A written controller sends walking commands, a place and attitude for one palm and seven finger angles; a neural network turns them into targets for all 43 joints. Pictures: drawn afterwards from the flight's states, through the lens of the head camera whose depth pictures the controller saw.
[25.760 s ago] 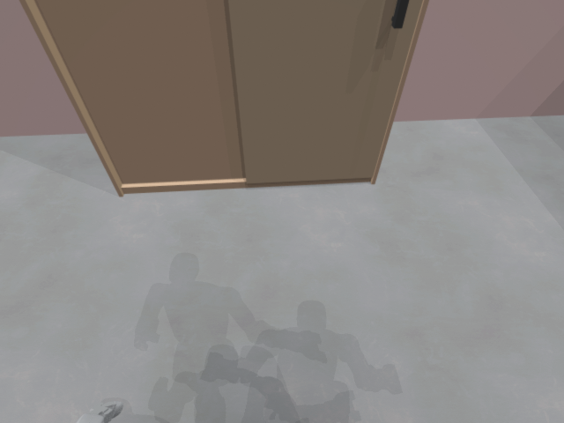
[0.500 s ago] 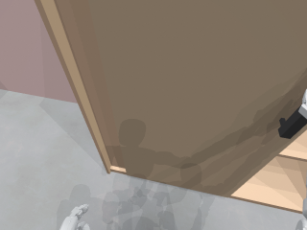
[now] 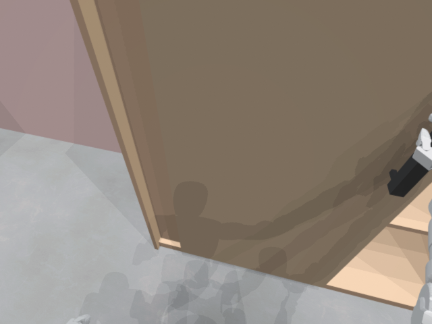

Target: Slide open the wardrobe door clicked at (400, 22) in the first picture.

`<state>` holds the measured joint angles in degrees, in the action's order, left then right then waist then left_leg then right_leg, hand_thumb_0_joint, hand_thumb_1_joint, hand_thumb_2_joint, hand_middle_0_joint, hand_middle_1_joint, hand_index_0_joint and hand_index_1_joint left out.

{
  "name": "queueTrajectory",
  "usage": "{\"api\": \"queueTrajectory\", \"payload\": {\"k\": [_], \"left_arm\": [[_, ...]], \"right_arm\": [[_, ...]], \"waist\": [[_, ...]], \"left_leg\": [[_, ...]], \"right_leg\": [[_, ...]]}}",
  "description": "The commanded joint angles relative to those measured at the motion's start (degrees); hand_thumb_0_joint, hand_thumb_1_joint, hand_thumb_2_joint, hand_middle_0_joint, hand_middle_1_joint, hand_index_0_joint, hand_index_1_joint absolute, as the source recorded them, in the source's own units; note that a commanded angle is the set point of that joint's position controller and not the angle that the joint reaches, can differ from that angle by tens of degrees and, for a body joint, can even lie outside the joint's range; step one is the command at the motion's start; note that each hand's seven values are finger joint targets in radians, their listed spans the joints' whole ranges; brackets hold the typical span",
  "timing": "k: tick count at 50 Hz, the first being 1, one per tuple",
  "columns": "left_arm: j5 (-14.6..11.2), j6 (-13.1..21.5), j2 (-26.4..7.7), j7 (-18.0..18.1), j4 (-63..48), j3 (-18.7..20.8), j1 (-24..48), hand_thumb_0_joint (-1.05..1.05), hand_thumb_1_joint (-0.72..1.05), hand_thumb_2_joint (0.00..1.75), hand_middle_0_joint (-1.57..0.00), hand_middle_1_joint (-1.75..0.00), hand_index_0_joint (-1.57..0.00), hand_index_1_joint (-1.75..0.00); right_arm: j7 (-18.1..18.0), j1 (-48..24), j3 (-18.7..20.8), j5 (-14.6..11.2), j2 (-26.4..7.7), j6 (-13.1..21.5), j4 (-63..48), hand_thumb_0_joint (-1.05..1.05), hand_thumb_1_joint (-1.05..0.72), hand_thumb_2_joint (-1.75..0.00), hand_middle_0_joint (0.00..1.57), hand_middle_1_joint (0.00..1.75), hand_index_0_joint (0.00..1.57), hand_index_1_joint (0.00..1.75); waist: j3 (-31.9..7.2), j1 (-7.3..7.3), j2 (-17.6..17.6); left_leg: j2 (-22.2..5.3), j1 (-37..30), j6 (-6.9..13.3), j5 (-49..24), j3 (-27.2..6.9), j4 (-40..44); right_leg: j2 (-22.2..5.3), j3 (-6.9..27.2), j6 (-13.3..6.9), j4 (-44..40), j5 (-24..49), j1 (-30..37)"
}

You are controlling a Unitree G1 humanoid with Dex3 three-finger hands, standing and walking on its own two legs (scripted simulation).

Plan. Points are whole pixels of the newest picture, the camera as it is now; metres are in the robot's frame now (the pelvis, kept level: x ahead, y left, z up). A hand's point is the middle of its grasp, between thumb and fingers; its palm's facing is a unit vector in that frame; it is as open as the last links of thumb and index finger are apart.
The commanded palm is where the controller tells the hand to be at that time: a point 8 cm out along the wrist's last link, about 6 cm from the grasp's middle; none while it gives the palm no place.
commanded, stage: stop walking and hold the door there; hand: right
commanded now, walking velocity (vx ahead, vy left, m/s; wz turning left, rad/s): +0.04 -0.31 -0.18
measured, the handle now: out of the picture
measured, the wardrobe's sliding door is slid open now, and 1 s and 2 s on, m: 0.50 0.50 0.50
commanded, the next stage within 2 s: loosen the grip on the handle in 1.10 s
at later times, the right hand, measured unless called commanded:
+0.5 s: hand (424, 151) +0.40 -0.32 +0.16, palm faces +0.35 +0.93 -0.13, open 6.0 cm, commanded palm +0.36 -0.35 +0.14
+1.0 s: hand (423, 150) +0.40 -0.32 +0.17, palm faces +0.42 +0.89 -0.17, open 6.0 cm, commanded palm +0.36 -0.35 +0.14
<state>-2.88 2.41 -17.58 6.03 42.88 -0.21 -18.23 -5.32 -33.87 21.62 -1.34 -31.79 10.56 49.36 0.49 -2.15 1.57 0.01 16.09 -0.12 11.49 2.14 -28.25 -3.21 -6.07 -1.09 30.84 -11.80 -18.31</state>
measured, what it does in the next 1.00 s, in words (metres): steps on the spot: left foot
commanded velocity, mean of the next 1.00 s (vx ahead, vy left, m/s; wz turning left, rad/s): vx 0.02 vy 0.00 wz -0.03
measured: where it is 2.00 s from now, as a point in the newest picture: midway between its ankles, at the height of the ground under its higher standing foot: outside the picture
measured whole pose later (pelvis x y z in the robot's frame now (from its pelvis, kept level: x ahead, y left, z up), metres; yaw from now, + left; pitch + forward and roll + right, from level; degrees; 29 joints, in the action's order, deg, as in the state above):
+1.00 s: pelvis -0.04 -0.03 +0.00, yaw -2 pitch +0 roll +2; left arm -3.2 1.3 -19.0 7.0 41.9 -0.4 -16.6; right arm -4.7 -42.0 17.7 -2.9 -30.0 7.5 50.4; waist 2.6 -3.3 0.9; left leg 1.3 11.2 0.7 18.9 3.6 -29.7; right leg -4.9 -4.8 0.1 32.2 -10.7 -21.7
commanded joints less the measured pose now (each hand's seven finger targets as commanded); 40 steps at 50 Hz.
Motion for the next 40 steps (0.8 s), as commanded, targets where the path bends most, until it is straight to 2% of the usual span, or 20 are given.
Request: {"api": "queueTrajectory", "payload": {"k": [1,3,5,8,11,12,13,14,15,16,17,19,21,26,29,32,34,36,37,40], "left_arm": [[0.2,2.2,-8.8,0.7,-7.1,3.3,3.1,0.0,0.9,0.9,-0.2,-0.3,-0.2,-0.3],[0.0,1.4,-9.0,0.5,-6.9,3.8,2.9,0.0,0.9,0.9,-0.2,-0.3,-0.2,-0.3],[-0.1,1.2,-8.4,0.1,-7.3,3.9,3.7,0.0,0.9,0.9,-0.2,-0.3,-0.2,-0.3],[0.3,1.3,-8.5,0.0,-6.3,3.9,3.6,0.0,0.9,0.9,-0.2,-0.3,-0.2,-0.3],[1.0,1.0,-7.4,-0.3,-5.8,3.6,4.5,0.0,0.9,0.9,-0.2,-0.3,-0.2,-0.3],[0.8,0.8,-7.3,0.1,-5.7,3.7,5.3,0.0,0.9,0.9,-0.2,-0.3,-0.2,-0.3],[0.9,0.6,-8.4,0.4,-6.5,3.8,5.7,0.0,0.9,0.9,-0.2,-0.3,-0.2,-0.3],[0.5,0.3,-7.8,0.0,-7.7,3.8,5.4,0.0,0.9,0.9,-0.2,-0.3,-0.2,-0.3],[0.8,0.9,-6.3,-0.4,-9.2,2.8,5.6,0.0,0.9,0.9,-0.2,-0.3,-0.2,-0.3],[0.8,1.5,-6.1,-0.3,-9.0,2.8,6.1,0.0,0.9,0.9,-0.2,-0.3,-0.2,-0.3],[0.4,1.8,-5.3,0.0,-8.9,2.4,5.6,0.0,0.9,0.9,-0.2,-0.3,-0.2,-0.3],[1.0,2.6,-5.7,-0.1,-7.4,2.5,5.0,0.0,0.9,0.9,-0.2,-0.3,-0.2,-0.3],[1.1,3.2,-4.9,-0.4,-7.7,1.8,4.9,0.0,0.9,0.9,-0.2,-0.3,-0.2,-0.3],[1.6,4.1,-4.2,-0.7,-8.6,0.5,5.0,0.0,0.9,0.9,-0.2,-0.3,-0.2,-0.3],[1.7,4.0,-4.6,-0.9,-9.1,0.3,5.6,0.0,0.9,0.9,-0.2,-0.3,-0.2,-0.3],[1.5,3.5,-5.3,-0.9,-9.1,0.5,5.1,0.0,0.9,0.9,-0.2,-0.3,-0.2,-0.3],[1.3,3.4,-5.3,-0.8,-9.4,0.8,5.1,0.0,0.9,0.9,-0.2,-0.3,-0.2,-0.3],[0.3,3.2,-5.4,-0.4,-9.4,1.0,4.8,0.0,0.9,0.9,-0.2,-0.3,-0.2,-0.3],[0.0,3.1,-5.6,0.0,-9.2,1.1,5.3,0.0,0.9,0.9,-0.2,-0.3,-0.2,-0.3],[0.0,2.4,-6.0,0.7,-8.7,1.0,5.0,0.0,0.9,0.9,-0.2,-0.3,-0.2,-0.3]], "right_arm": [[-0.6,-16.7,2.9,1.5,-17.5,1.7,-6.0,0.0,-0.9,-0.9,0.45,1.4,0.45,1.4],[-0.7,-16.4,4.0,1.5,-19.5,1.6,-5.6,0.0,-0.9,-0.9,0.45,1.4,0.45,1.4],[-0.3,-17.6,2.4,1.4,-17.3,1.6,-6.4,0.0,-0.9,-0.9,0.45,1.4,0.45,1.4],[0.0,-18.7,2.1,1.4,-16.4,1.2,-6.8,0.0,-0.9,-0.9,0.45,1.4,0.45,1.4],[0.4,-21.8,-0.4,1.4,-12.9,2.2,-10.4,0.0,-0.9,-0.9,0.45,1.4,0.45,1.4],[0.8,-22.1,-2.4,0.7,-10.5,2.5,-11.8,0.0,-0.9,-0.9,0.45,1.4,0.45,1.4],[0.9,-22.6,-2.4,0.9,-9.6,3.4,-13.6,0.0,-0.9,-0.9,0.45,1.4,0.45,1.4],[1.3,-21.5,-4.3,0.7,-6.6,4.0,-13.4,0.0,-0.9,-0.9,0.45,1.4,0.45,1.4],[1.9,-24.5,-9.0,0.6,-1.3,4.3,-17.6,0.0,-0.9,-0.9,0.45,1.4,0.45,1.4],[1.6,-25.1,-9.3,0.4,-0.7,4.1,-19.2,0.0,-0.9,-0.9,0.45,1.4,0.45,1.4],[1.5,-26.4,-11.0,-0.5,0.3,4.1,-22.1,0.0,-0.9,-0.9,0.45,1.4,0.45,1.4],[1.3,-26.4,-10.4,0.1,-0.5,2.8,-23.0,0.0,-0.9,-0.9,0.45,1.4,0.45,1.4],[1.7,-28.2,-11.9,0.2,0.8,2.0,-25.3,0.0,-0.9,-0.9,0.45,1.4,0.45,1.4],[1.7,-29.1,-10.3,-0.2,-1.6,0.5,-26.0,0.0,-0.9,-0.9,0.45,1.4,0.45,1.4],[1.7,-28.3,-9.0,-0.3,-3.2,0.0,-24.4,0.0,-0.9,-0.9,0.45,1.4,0.45,1.4],[1.9,-27.9,-6.3,0.0,-6.6,0.3,-21.4,0.0,-0.9,-0.9,0.45,1.4,0.45,1.4],[1.7,-27.9,-4.9,0.2,-8.6,0.5,-19.9,0.0,-0.9,-0.9,0.45,1.4,0.45,1.4],[1.4,-27.9,-4.7,-0.4,-8.9,0.2,-18.2,0.0,-0.9,-0.9,0.45,1.4,0.45,1.4],[1.3,-28.2,-4.8,-0.8,-9.1,-0.2,-17.6,0.0,-0.9,-0.9,0.45,1.4,0.45,1.4],[1.0,-27.4,-4.0,-0.5,-10.1,-0.5,-13.6,0.0,-0.9,-0.9,0.45,1.4,0.45,1.4]], "waist": [[-9.1,1.46,-3.2],[-9.1,1.86,-5.1],[-8.9,2.49,-9.3],[-8.5,2.31,-12.5],[-9.8,0.77,-12.1],[-8.2,0.51,-7.9],[-8.6,1.59,1.2],[-9.6,1.7,9.0],[-9.9,0.49,10.0],[-9.8,0.58,6.2],[-11.5,0.51,2.0],[-13.8,0.61,2.8],[-15.4,0.42,7.5],[-16.7,0.52,9.9],[-17.6,0.94,10.4],[-18.0,1.1,7.4],[-18.6,0.3,3.8],[-19.2,0.5,-3.2],[-19.2,0.41,-4.4],[-18.2,0.52,-2.1]], "left_leg": [[-10.4,-1.5,1.7,5.7,-9.3,8.3],[-16.1,-3.6,3.9,0.5,-13.6,9.7],[-21.4,-5.5,6.6,-5.7,-17.1,10.3],[-25.0,-6.4,7.9,-13.3,-15.3,7.9],[-20.5,-1.0,3.2,-9.2,-6.2,2.7],[-15.5,2.7,1.3,-4.8,-3.0,-0.8],[-8.7,4.2,-0.9,-0.4,0.7,-7.5],[-3.5,5.2,-2.0,12.9,3.0,-16.3],[-1.9,8.1,-1.6,18.8,0.6,-26.9],[-2.9,10.7,-1.2,17.8,-2.3,-30.5],[-3.0,12.2,-1.3,16.5,-3.2,-29.4],[-2.8,12.6,-1.6,14.1,-2.7,-27.0],[-2.2,10.9,-1.4,12.5,-2.2,-24.3],[-0.7,7.4,-1.3,13.5,-1.0,-14.8],[0.2,1.3,-1.2,11.6,0.2,-6.2],[-1.1,-7.2,-0.5,2.4,-0.3,5.3],[-6.3,-9.3,1.4,-6.7,-3.3,4.8],[-7.2,-7.6,1.3,-10.1,-3.9,3.1],[-7.7,-8.0,1.3,-13.4,-4.3,2.9],[-7.7,-6.7,0.8,-14.0,-4.2,2.3]], "right_leg": [[-3.0,6.0,0.1,-2.4,-2.3,2.2],[-1.2,5.2,1.1,2.4,-2.1,0.4],[0.5,6.4,2.0,8.7,-9.3,-2.8],[0.0,8.5,2.0,11.7,-12.8,-4.2],[0.9,4.7,2.3,-0.5,-1.9,6.7],[-0.7,5.5,1.4,-4.5,3.4,9.7],[-6.1,11.0,-1.2,-7.2,9.1,8.6],[-13.0,17.6,-4.5,-11.8,6.9,6.9],[-16.4,26.3,-6.9,-16.3,3.9,5.8],[-18.0,27.0,-7.9,-15.7,5.0,8.0],[-17.8,26.8,-8.5,-13.0,12.0,12.7],[-15.9,20.8,-7.6,-10.6,20.9,17.7],[-14.6,17.0,-6.3,-10.5,19.6,18.7],[-15.7,17.0,-6.9,-9.7,22.0,20.4],[-14.3,14.5,-6.0,-7.7,20.8,18.2],[-11.2,11.3,-3.1,-3.7,16.4,12.4],[-7.9,7.6,-0.2,-0.9,12.3,8.8],[-6.0,6.2,0.7,1.0,10.7,8.8],[-5.9,5.7,0.5,1.1,12.1,9.1],[-5.9,6.2,0.3,1.2,14.1,8.9]]}}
